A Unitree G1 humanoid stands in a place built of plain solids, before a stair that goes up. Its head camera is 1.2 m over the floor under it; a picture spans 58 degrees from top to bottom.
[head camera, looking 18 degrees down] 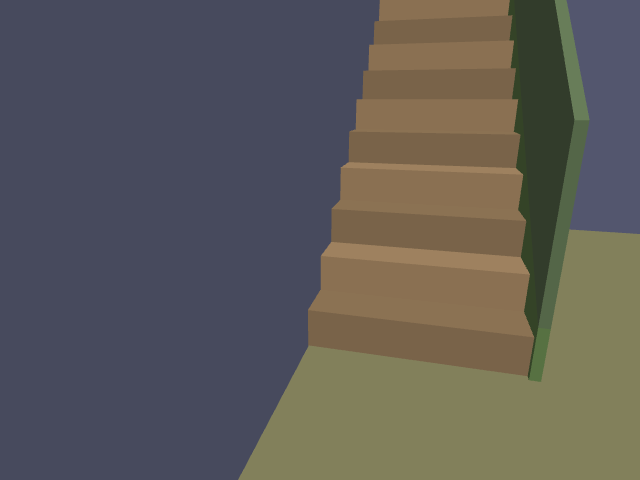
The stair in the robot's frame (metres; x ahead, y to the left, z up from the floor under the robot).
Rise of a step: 0.20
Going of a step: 0.25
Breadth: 1.04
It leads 15 degrees to the right of straight ahead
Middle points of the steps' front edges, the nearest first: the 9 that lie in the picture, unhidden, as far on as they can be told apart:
1.81 -0.44 0.20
2.06 -0.51 0.40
2.30 -0.57 0.60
2.54 -0.63 0.80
2.78 -0.69 1.00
3.02 -0.76 1.20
3.26 -0.82 1.40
3.50 -0.88 1.60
3.74 -0.94 1.80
